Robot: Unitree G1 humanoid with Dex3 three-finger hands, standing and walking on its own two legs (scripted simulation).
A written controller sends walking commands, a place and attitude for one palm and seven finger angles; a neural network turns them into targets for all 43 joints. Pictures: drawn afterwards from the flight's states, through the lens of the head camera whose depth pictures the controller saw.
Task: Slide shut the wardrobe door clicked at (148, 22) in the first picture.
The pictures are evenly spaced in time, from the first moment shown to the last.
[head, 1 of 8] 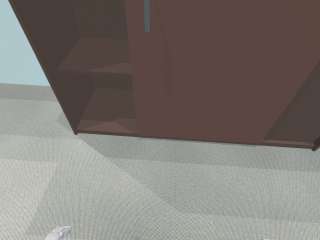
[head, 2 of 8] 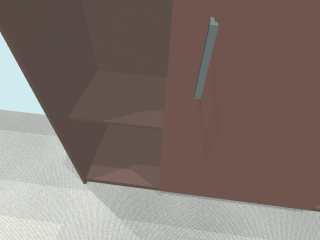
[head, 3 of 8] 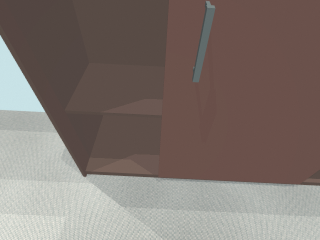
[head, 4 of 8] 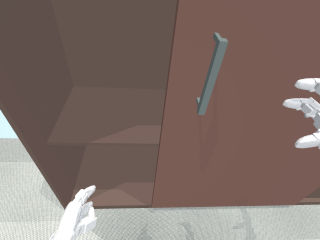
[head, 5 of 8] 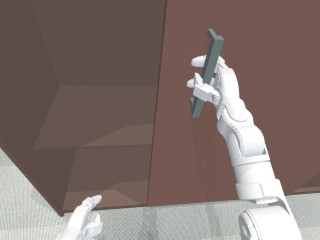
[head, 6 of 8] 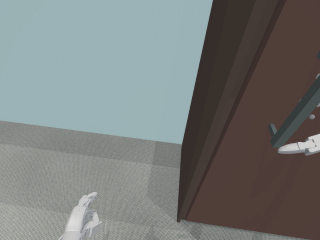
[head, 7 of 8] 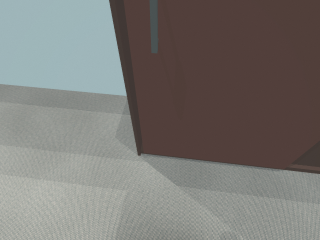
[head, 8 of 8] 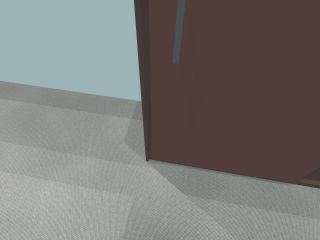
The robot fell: no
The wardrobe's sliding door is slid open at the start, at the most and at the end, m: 0.49 0.49 0.02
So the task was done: yes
